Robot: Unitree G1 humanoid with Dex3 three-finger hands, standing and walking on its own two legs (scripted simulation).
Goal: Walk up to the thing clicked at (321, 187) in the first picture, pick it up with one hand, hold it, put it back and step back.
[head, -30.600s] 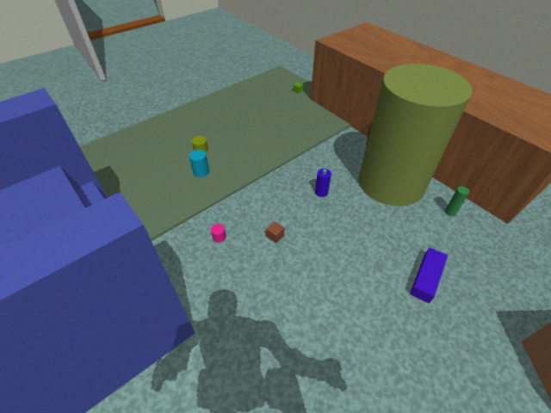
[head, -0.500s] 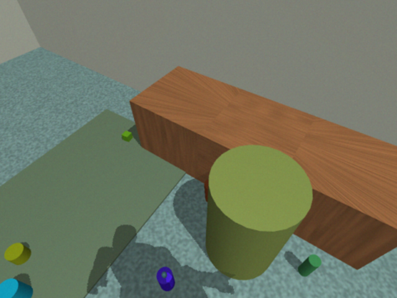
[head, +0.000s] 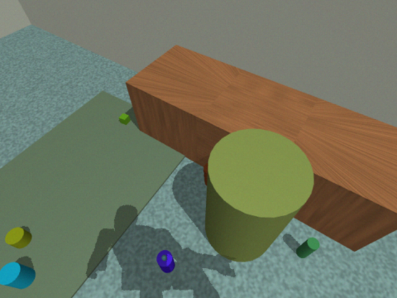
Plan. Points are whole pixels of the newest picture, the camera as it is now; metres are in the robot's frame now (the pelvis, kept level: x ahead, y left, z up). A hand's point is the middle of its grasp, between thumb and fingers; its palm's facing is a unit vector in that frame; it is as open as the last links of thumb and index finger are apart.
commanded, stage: step back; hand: left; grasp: from the side
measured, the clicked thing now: (165, 261) +0.35 +0.16 -0.70
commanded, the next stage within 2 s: none
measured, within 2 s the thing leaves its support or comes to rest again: neither
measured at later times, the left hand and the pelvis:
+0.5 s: hand out of the picture +0.05 +0.31 -0.18, palm faces -0.07 -0.93 -0.36, open 7.4 cm; pelvis -0.07 +0.05 -0.01, yaw -2 degrees
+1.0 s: hand out of the picture -0.07 +0.30 -0.15, palm faces -0.03 -0.91 -0.41, open 7.4 cm; pelvis -0.20 +0.04 -0.02, yaw +0 degrees
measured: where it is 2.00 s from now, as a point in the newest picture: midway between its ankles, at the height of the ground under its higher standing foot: outside the picture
